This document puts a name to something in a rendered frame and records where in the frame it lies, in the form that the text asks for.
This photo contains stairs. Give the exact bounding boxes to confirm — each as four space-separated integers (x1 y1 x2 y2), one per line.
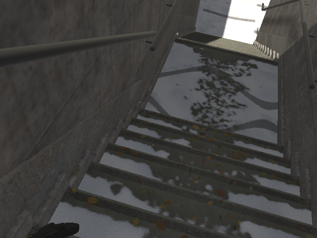
178 32 274 61
26 108 317 238

